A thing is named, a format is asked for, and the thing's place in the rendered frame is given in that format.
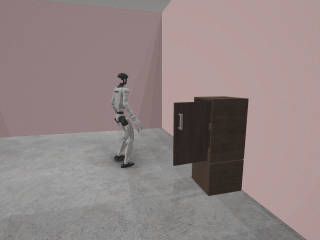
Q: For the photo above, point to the robot right thigh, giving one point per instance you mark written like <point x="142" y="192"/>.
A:
<point x="128" y="128"/>

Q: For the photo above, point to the left robot upper arm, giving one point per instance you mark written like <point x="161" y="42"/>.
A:
<point x="113" y="98"/>

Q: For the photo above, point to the right robot hand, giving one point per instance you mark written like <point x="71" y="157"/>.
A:
<point x="136" y="123"/>

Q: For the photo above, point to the robot right foot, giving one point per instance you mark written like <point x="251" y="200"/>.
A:
<point x="123" y="165"/>

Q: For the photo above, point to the right robot upper arm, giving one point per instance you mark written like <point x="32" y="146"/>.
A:
<point x="125" y="92"/>

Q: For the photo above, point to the cupboard door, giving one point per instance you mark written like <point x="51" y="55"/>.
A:
<point x="190" y="145"/>

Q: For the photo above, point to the right robot forearm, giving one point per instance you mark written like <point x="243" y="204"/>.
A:
<point x="129" y="111"/>

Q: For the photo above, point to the handle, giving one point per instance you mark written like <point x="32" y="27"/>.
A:
<point x="180" y="122"/>

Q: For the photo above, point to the left robot forearm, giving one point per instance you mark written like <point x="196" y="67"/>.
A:
<point x="115" y="109"/>

